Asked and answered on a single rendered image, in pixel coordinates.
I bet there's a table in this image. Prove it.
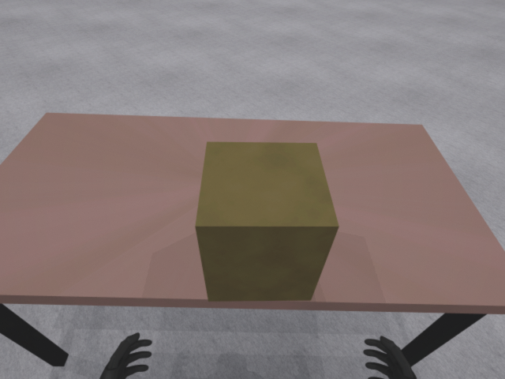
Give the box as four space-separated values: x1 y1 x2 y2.
0 113 505 366

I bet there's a robot right hand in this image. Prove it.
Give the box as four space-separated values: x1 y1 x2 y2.
363 336 417 379

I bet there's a robot left hand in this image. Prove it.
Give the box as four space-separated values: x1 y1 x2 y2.
100 332 152 379

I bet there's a carton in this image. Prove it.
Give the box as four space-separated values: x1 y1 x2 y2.
195 142 339 302

